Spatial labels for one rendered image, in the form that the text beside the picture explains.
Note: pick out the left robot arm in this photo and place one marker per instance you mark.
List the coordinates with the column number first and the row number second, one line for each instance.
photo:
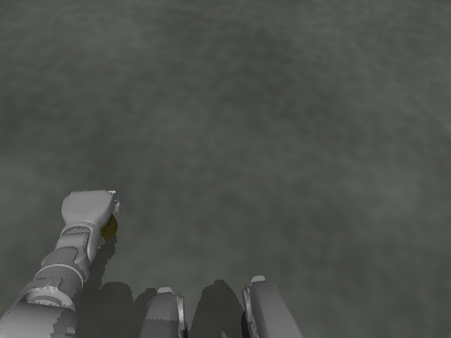
column 46, row 307

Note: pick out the can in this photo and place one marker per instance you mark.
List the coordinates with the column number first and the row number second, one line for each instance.
column 109, row 229

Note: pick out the left robot hand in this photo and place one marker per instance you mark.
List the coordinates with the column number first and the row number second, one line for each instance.
column 92, row 206

